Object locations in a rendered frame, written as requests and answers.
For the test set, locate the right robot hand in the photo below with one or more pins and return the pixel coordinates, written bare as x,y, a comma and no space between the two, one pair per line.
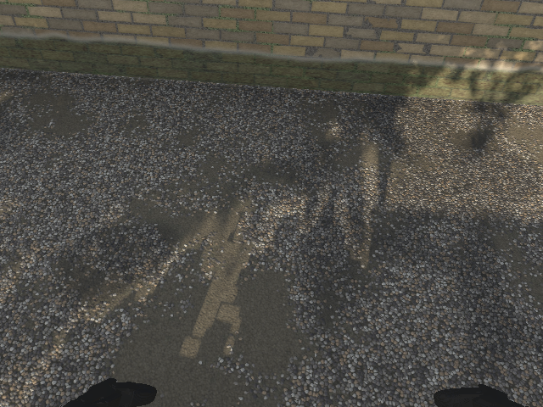
482,396

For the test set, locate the left robot hand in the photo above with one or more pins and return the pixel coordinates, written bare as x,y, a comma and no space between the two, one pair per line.
110,393

